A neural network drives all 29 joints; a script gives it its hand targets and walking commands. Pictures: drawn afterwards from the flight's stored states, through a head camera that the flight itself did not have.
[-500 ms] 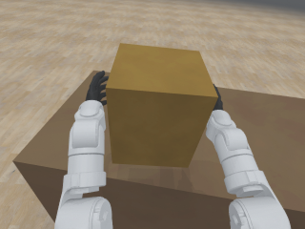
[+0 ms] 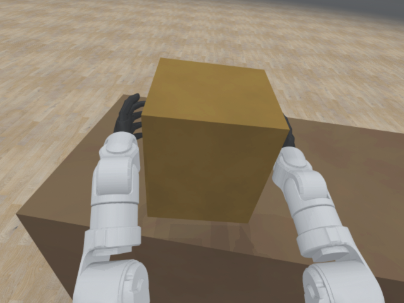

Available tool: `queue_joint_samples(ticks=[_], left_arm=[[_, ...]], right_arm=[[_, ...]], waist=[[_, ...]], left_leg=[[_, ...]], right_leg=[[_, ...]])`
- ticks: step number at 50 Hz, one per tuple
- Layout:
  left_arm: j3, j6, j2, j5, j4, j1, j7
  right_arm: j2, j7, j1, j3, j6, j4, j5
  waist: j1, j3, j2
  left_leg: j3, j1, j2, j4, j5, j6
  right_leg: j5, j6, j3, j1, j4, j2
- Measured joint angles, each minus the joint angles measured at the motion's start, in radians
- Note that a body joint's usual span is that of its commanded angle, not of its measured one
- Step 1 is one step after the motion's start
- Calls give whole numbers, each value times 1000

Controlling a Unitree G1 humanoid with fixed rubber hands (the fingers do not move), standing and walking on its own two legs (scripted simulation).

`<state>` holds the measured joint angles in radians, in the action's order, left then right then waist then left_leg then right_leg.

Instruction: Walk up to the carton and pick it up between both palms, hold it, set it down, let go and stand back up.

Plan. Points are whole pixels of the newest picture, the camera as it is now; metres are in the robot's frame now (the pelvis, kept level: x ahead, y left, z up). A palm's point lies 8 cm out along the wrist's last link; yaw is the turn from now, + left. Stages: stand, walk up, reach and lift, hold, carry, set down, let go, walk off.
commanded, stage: hold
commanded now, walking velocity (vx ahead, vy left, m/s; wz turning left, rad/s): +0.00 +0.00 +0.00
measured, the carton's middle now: (205, 143) +0.39 -0.01 +0.17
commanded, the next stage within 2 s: none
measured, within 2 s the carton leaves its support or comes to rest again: neither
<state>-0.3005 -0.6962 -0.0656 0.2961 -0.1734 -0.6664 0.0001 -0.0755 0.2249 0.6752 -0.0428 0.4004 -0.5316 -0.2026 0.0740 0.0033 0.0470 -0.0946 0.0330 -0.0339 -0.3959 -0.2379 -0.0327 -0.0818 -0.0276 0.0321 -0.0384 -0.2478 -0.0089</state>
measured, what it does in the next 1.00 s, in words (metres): stands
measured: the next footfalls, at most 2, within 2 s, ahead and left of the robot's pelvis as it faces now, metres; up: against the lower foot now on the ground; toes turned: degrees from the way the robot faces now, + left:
none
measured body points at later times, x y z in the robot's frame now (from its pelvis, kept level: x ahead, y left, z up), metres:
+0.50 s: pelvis +0.00 +0.00 +0.00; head -0.05 +0.03 +0.45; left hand +0.38 +0.15 +0.20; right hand +0.38 -0.15 +0.18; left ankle +0.00 +0.14 -0.75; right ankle +0.04 -0.14 -0.75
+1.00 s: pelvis +0.01 +0.00 +0.00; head -0.04 +0.03 +0.45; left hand +0.39 +0.15 +0.20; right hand +0.38 -0.16 +0.18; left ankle +0.00 +0.14 -0.75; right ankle +0.04 -0.14 -0.75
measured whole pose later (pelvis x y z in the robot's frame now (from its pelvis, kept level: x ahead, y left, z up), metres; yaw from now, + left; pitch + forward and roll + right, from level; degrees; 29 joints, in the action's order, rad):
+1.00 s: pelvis +0.01 +0.00 +0.00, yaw +1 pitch -7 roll -2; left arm -0.29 -0.71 -0.07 0.29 -0.11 -0.63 0.00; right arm -0.09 0.24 0.65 -0.01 0.41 -0.48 -0.23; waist 0.08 0.01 0.04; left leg -0.10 0.02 -0.04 -0.39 -0.25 -0.03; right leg -0.09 -0.02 0.04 -0.02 -0.24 0.00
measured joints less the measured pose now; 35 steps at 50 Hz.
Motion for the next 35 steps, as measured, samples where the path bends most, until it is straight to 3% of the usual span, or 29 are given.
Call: queue_joint_samples(ticks=[19,35], left_arm=[[-4,1,-6,-5,41,35,-7],[-8,16,18,-2,-28,-23,-11]], right_arm=[[-4,12,-14,24,16,39,-13],[17,2,25,-25,-2,-12,19]], waist=[[2,2,-12],[-3,-2,0]], left_leg=[[-8,-3,-2,5,2,-3],[-7,14,3,12,11,-2]], right_leg=[[-1,3,6,9,7,3],[-1,2,4,-12,2,-2]])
